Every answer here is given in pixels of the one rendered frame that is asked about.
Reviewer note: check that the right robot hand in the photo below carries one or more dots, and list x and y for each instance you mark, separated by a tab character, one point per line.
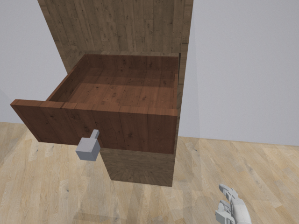
232	213

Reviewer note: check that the cabinet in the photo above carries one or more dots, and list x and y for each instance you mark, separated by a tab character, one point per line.
125	27

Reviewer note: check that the handle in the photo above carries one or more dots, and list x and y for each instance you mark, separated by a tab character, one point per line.
88	148

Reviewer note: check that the drawer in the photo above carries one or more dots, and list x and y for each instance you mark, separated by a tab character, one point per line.
131	100

